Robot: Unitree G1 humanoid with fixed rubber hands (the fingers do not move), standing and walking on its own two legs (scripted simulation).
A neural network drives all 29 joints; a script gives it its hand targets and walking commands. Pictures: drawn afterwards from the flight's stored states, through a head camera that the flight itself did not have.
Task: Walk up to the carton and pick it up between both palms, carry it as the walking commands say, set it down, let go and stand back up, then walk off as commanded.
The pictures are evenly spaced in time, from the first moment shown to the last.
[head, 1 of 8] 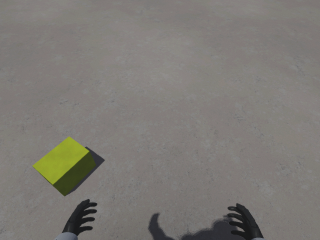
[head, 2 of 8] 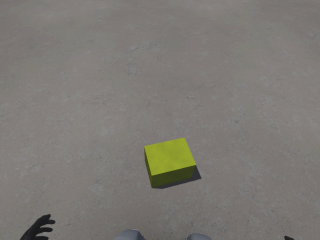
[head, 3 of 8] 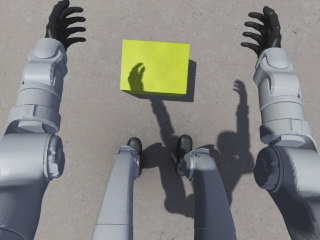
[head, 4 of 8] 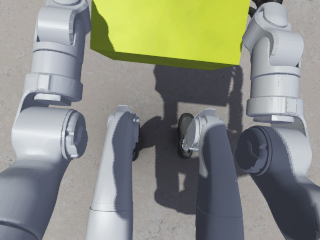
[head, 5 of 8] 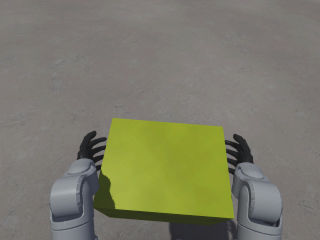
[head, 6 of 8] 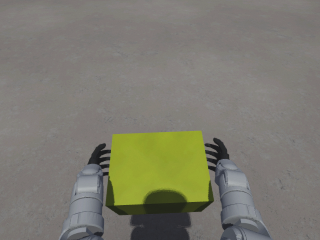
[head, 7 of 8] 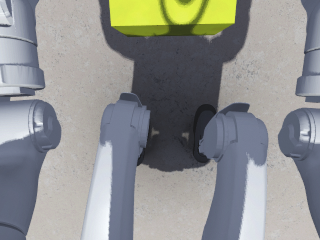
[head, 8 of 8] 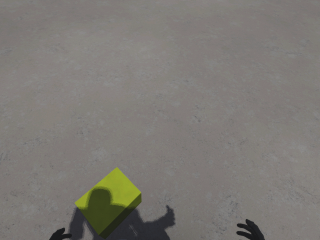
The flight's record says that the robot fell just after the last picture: no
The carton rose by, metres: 0.73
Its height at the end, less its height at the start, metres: +0.00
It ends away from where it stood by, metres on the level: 0.99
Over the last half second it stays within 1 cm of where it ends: yes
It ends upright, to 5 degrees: yes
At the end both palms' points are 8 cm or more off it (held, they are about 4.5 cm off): yes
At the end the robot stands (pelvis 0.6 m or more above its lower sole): yes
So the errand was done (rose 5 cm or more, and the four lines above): yes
